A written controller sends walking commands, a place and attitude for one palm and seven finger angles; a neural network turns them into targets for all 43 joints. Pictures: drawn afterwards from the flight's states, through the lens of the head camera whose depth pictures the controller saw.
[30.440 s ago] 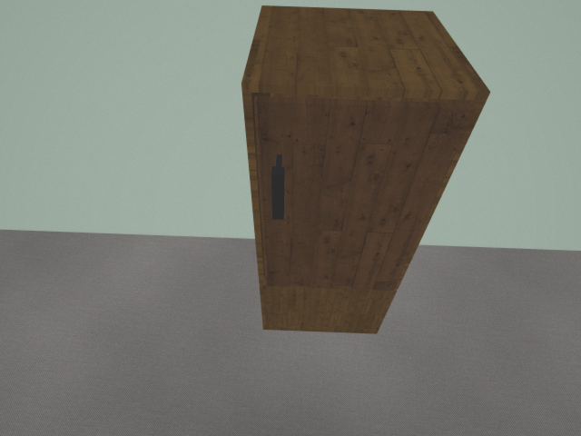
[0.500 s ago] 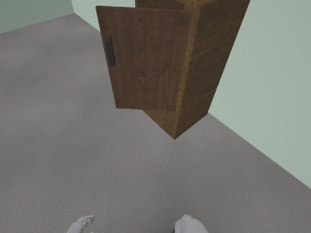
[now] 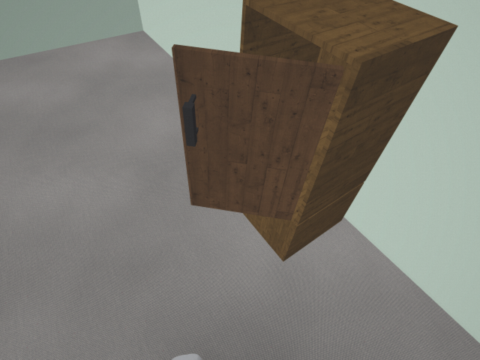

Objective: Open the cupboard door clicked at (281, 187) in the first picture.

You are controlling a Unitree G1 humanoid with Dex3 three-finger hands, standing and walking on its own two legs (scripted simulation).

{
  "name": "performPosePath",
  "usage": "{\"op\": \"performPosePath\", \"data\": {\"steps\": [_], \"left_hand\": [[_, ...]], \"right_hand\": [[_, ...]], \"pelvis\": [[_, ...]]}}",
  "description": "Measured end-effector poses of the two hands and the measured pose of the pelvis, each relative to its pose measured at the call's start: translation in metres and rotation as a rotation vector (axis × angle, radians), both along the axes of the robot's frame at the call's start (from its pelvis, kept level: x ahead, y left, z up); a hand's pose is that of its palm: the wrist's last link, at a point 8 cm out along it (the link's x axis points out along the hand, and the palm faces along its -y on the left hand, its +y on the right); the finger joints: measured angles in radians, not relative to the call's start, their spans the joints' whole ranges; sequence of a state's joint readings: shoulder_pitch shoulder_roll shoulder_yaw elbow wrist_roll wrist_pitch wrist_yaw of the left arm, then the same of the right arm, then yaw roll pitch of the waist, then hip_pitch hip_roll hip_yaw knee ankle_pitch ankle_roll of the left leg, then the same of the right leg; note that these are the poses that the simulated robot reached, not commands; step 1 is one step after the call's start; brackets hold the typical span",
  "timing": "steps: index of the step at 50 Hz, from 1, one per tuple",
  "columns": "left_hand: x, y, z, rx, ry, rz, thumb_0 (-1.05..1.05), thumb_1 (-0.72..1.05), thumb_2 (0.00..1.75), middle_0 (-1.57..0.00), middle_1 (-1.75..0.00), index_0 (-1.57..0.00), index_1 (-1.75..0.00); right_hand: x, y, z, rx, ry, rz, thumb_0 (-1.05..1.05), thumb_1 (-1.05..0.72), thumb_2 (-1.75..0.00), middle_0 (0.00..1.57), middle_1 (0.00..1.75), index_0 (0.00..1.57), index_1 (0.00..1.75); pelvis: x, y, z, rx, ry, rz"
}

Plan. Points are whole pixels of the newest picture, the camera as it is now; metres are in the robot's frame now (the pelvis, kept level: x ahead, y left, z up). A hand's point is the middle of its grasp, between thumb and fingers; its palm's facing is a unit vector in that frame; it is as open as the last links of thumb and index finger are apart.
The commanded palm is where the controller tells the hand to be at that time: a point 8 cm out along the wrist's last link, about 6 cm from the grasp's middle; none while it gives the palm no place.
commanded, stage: come to a stop and stand still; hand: left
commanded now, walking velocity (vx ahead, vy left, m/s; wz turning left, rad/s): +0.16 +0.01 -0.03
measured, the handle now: (192, 120) +0.65 +0.18 +0.00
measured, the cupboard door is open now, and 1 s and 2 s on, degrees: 46 46 46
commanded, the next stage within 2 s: look again from close up in 0.96 s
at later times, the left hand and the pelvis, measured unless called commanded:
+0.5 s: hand out of the picture +0.14 +0.18 -0.16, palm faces -0.02 -0.97 -0.25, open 7.3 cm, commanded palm none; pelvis +0.04 -0.02 +0.00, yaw -2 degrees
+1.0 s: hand out of the picture +0.05 +0.12 -0.17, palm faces +0.01 -0.98 -0.19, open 7.3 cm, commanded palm none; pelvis +0.03 -0.05 +0.01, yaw -2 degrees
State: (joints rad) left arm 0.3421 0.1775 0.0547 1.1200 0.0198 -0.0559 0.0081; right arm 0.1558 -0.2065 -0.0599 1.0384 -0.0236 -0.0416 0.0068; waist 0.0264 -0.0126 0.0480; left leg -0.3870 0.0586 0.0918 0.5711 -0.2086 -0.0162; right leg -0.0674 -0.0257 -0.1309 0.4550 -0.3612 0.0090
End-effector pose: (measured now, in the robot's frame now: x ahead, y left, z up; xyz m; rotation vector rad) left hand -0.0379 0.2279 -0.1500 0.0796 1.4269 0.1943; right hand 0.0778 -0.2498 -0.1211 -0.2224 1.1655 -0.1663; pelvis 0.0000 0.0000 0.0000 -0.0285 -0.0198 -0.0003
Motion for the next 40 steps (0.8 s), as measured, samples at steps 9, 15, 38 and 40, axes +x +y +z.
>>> {"op": "performPosePath", "data": {"steps": [9,15,38,40], "left_hand": [[0.053,0.014,-0.005,-0.032,0.043,-0.026,0.01,0.92,0.9,-0.2,-0.29,-0.2,-0.29],[0.112,0.016,0.002,-0.01,-0.048,-0.073,0.0,0.91,0.9,-0.2,-0.29,-0.2,-0.29],[0.144,-0.049,0.013,0.036,-0.186,-0.123,0.0,0.94,0.9,-0.21,-0.3,-0.2,-0.3],[0.137,-0.049,0.014,0.034,-0.174,-0.113,-0.01,0.95,0.9,-0.21,-0.3,-0.2,-0.3]], "right_hand": [[0.048,0.044,0.003,0.001,-0.016,0.021,0.0,-0.92,-0.9,0.2,0.29,0.19,0.3],[0.037,0.039,-0.001,0.002,0.047,-0.05,-0.01,-0.95,-0.9,0.2,0.3,0.2,0.3],[-0.071,-0.017,-0.021,0.075,0.269,-0.153,0.0,-0.91,-0.9,0.2,0.29,0.19,0.3],[-0.074,-0.014,-0.019,0.084,0.278,-0.144,0.0,-0.91,-0.9,0.2,0.3,0.19,0.3]], "pelvis": [[0.04,0.023,0.003,0.015,-0.001,-0.029],[0.046,0.021,0.006,0.005,0.012,-0.038],[0.034,-0.044,0.003,0.027,-0.007,-0.025],[0.033,-0.047,0.006,0.028,-0.007,-0.027]]}}
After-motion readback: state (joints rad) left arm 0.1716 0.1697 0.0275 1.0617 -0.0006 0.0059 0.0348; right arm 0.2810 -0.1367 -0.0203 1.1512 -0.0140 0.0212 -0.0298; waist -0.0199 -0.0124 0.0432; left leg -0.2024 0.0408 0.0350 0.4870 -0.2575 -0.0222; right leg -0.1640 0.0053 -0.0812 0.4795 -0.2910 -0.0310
